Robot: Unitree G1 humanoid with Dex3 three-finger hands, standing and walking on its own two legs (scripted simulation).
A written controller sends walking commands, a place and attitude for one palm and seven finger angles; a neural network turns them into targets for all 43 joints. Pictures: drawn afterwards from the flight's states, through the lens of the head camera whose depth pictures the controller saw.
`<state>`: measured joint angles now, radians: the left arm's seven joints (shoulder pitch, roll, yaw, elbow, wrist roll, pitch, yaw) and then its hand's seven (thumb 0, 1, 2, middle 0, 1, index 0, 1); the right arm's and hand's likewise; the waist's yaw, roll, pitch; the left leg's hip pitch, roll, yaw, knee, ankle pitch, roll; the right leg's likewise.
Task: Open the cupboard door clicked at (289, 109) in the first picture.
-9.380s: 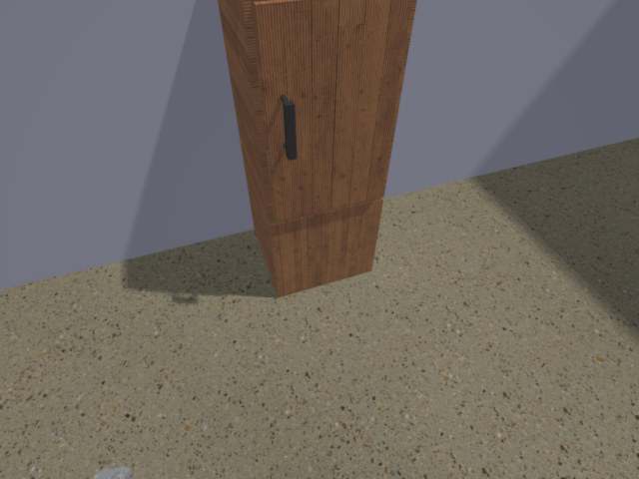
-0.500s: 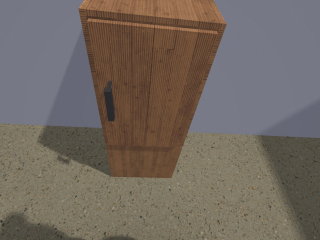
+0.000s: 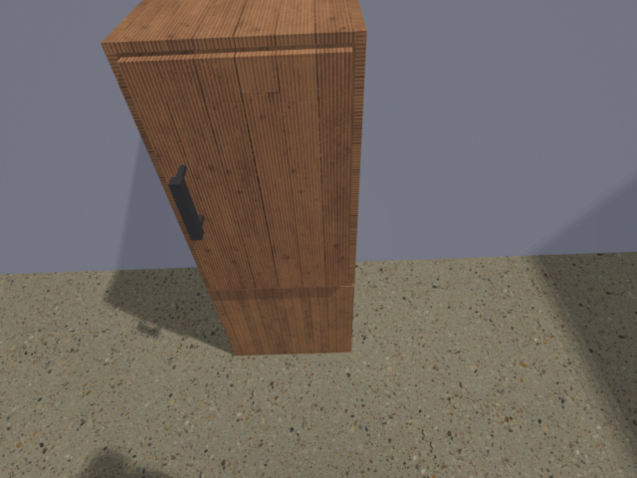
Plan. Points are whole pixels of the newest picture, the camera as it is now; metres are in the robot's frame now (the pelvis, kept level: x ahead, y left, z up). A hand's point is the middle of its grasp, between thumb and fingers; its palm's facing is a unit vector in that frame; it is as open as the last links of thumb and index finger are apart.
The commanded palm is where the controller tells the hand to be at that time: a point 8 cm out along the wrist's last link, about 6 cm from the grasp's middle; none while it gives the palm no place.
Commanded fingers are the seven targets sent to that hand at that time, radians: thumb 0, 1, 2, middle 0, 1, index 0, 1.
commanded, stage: come to a stop and stand still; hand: left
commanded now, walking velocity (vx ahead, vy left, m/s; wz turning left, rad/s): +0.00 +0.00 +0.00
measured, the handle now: (189, 203) +0.60 +0.28 -0.02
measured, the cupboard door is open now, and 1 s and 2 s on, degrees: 0 0 0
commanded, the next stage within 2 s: look again from close up in 0.22 s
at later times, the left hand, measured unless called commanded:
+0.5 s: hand out of the picture -0.01 +0.19 -0.18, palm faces +0.06 -0.97 -0.23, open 7.4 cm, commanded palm none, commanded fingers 0.00 0.90 0.90 -0.20 -0.30 -0.20 -0.30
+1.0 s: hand out of the picture -0.01 +0.27 -0.17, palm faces +0.00 -0.97 -0.24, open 7.4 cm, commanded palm none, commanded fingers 0.00 0.90 0.90 -0.20 -0.30 -0.20 -0.30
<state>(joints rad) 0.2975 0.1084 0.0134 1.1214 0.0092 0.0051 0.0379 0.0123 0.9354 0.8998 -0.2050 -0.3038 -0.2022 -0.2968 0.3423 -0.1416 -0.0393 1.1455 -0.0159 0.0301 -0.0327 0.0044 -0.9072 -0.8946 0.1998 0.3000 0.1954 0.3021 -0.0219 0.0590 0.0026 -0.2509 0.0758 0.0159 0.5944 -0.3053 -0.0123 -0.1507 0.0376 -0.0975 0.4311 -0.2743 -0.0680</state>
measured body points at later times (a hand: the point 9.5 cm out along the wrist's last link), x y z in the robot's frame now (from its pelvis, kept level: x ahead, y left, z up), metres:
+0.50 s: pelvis -0.01 +0.01 -0.01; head -0.02 +0.01 +0.44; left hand -0.01 +0.25 -0.16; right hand +0.02 -0.24 -0.16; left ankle -0.02 +0.15 -0.74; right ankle -0.02 -0.07 -0.74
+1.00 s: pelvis -0.04 +0.07 +0.00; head -0.06 +0.08 +0.45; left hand -0.01 +0.32 -0.15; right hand -0.01 -0.18 -0.14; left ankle -0.02 +0.15 -0.74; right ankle -0.02 -0.07 -0.74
